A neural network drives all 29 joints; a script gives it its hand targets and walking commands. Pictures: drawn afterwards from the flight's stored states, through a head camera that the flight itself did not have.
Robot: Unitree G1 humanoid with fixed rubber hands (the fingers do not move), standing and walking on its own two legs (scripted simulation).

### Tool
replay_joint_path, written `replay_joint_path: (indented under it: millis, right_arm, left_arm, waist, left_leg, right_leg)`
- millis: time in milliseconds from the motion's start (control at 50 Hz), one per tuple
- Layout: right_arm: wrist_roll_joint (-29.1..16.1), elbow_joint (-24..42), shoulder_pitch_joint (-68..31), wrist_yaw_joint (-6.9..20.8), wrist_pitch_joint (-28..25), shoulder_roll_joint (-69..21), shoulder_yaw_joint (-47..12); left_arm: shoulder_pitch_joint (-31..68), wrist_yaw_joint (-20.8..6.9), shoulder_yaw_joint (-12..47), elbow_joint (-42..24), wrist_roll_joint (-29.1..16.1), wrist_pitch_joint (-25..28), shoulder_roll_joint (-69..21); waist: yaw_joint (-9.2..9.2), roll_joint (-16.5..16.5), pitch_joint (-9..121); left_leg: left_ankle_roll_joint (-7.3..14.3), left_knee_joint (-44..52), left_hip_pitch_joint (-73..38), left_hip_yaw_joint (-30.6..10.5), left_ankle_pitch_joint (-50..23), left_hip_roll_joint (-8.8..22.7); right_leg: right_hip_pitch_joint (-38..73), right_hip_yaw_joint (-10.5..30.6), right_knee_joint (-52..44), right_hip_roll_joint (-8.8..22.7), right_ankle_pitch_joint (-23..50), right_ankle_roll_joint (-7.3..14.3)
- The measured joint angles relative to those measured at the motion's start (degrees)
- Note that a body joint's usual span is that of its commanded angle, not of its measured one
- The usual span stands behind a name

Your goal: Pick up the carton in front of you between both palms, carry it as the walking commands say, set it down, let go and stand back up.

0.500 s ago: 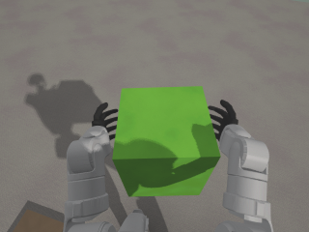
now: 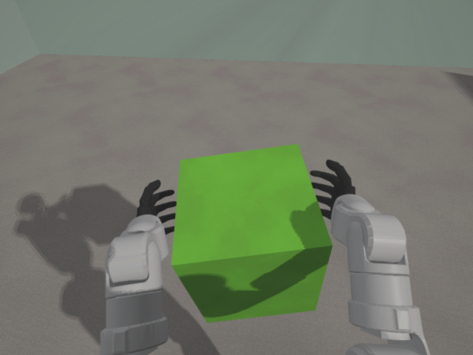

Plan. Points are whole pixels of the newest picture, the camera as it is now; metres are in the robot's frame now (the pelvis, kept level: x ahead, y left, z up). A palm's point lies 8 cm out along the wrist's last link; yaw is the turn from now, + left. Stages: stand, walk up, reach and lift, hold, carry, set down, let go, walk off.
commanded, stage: carry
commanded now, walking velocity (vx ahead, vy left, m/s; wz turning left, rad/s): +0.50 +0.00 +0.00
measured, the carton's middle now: (250, 237) +0.34 -0.02 +0.04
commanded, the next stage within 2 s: none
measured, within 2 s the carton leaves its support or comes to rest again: neither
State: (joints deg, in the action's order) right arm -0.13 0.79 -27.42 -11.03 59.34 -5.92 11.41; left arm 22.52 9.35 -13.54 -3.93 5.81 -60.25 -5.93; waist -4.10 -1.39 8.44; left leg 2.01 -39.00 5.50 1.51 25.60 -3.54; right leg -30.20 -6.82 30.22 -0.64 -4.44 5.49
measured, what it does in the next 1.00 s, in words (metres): walks ahead: left foot, then right foot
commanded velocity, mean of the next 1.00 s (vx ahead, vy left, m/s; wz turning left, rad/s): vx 0.50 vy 0.00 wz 0.00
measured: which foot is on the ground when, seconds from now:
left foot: down 0.00-0.00, up 0.02-0.46, down 0.48-0.96, up 0.98-1.00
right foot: down 0.00-0.50, up 0.52-0.90, down 0.92-1.00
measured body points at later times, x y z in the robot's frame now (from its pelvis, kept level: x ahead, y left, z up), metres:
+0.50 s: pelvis +0.29 +0.02 +0.01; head +0.25 +0.03 +0.46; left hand +0.53 +0.17 +0.11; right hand +0.54 -0.13 +0.12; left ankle +0.36 +0.11 -0.72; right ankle +0.13 -0.06 -0.71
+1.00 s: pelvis +0.58 -0.02 +0.00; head +0.56 -0.04 +0.45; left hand +0.82 +0.14 +0.08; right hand +0.83 -0.17 +0.08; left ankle +0.38 +0.10 -0.67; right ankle +0.66 -0.11 -0.72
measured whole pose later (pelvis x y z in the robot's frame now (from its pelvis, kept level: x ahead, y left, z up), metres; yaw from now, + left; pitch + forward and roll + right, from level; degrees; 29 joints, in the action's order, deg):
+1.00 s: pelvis +0.58 -0.02 +0.00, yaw +1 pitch +4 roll -1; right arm 2.1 26.7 -0.5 -8.8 69.2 -7.3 3.6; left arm -0.1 8.0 -2.2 -24.9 3.0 -69.7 -7.3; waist 0.6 3.5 8.3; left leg -1.2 -48.8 8.1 5.1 27.1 4.8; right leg -27.8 -12.9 33.8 3.9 -9.5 3.5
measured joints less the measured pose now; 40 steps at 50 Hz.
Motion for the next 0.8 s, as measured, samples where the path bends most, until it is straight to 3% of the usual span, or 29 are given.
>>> replay_joint_path:
  millis: [60,100,180,220,320,460,500,540,580,600,720,800]
  right_arm:
    - [-0.4,-0.8,-0.1,1.0,0.3,1.1,0.6]
    - [0.6,0.0,1.4,1.2,1.2,-0.2,1.4]
    - [4.0,3.8,7.3,2.3,2.1,-4.5,1.9]
    - [4.2,7.1,11.1,3.0,2.6,-3.3,-0.8]
    - [3.1,16.8,18.6,2.8,3.7,-1.7,-6.0]
    - [1.6,28.1,26.8,2.1,6.5,-1.4,-8.9]
    - [1.6,27.5,26.9,2.1,7.1,-1.4,-9.8]
    - [2.0,25.6,26.2,2.2,8.1,-1.4,-10.2]
    - [2.1,25.2,26.8,2.2,9.0,-1.4,-10.2]
    - [2.2,25.4,27.5,2.2,9.3,-1.5,-10.1]
    - [2.3,24.4,28.5,2.1,9.9,-1.5,-10.0]
    - [1.8,25.6,27.5,1.9,9.9,-1.4,-10.1]
  left_arm:
    - [1.0,-0.5,0.6,1.0,-2.6,-1.3,0.3]
    - [0.0,0.2,1.0,0.6,-3.7,-2.5,0.3]
    - [-5.2,-0.4,0.9,-2.0,-4.2,-3.6,-0.5]
    - [-8.0,-0.1,1.4,-4.6,-3.8,-3.7,-2.5]
    - [-15.5,-0.5,6.7,-13.8,-3.9,-4.0,-1.5]
    - [-22.6,-0.8,10.8,-24.6,-3.4,-7.3,-1.4]
    - [-23.7,-0.9,10.4,-25.5,-3.1,-8.4,-1.4]
    - [-24.1,-1.1,9.8,-24.7,-2.7,-9.4,-1.4]
    - [-24.5,-1.1,9.9,-24.4,-2.5,-10.5,-1.5]
    - [-24.6,-1.2,10.2,-24.1,-2.4,-10.9,-1.5]
    - [-25.7,-2.2,10.8,-22.7,-1.3,-10.9,-1.6]
    - [-25.7,-2.0,10.5,-24.5,-1.7,-10.6,-1.6]
  waist:
    - [4.41,0.5,-1.3]
    - [6.31,-0.3,-2.0]
    - [7.18,-0.1,-2.2]
    - [7.74,0.2,-2.8]
    - [6.46,-0.1,-4.0]
    - [4.68,-0.2,0.8]
    - [4.28,-1.8,2.3]
    - [3.32,-1.1,2.7]
    - [2.52,0.3,2.5]
    - [2.18,0.8,2.4]
    - [2.0,1.4,2.6]
    - [2.76,1.5,2.0]
  left_leg:
    - [-0.7,-24.0,11.4,-2.1,1.0,0.1]
    - [-1.0,-30.1,18.6,-1.3,-0.2,0.7]
    - [-2.1,-22.1,28.1,1.1,-5.8,4.3]
    - [-2.7,-14.5,30.1,2.0,-8.9,5.5]
    - [-3.2,3.7,29.0,3.3,-17.5,6.3]
    - [-1.8,15.7,19.6,8.2,-21.9,4.3]
    - [0.5,14.9,17.3,10.0,-19.6,3.2]
    - [2.0,12.3,16.2,10.5,-15.8,3.4]
    - [1.9,13.2,13.5,10.1,-14.4,4.1]
    - [1.8,14.2,11.8,9.7,-14.1,4.1]
    - [0.9,21.5,1.8,9.0,-12.1,3.8]
    - [-0.3,23.5,-3.6,8.6,-9.1,3.9]
  right_leg:
    - [1.1,-0.9,4.0,-1.6,-5.6,1.6]
    - [3.5,-0.9,2.4,-1.6,-6.0,1.7]
    - [9.4,-1.3,-3.8,-1.6,-6.6,1.2]
    - [12.7,-1.1,-7.2,-1.6,-6.6,0.9]
    - [20.1,0.3,-13.0,-0.8,-8.2,-0.4]
    - [28.3,1.8,-11.2,0.2,-17.5,-2.9]
    - [25.3,2.2,0.0,2.3,-20.7,-3.7]
    - [17.4,3.4,18.8,2.0,-21.6,-4.4]
    - [9.8,3.7,30.5,1.0,-22.6,-4.7]
    - [6.8,3.3,32.0,1.4,-21.5,-4.7]
    - [-3.1,2.4,16.9,6.8,-8.4,-6.1]
    - [-4.2,1.2,6.4,8.0,-1.0,-6.7]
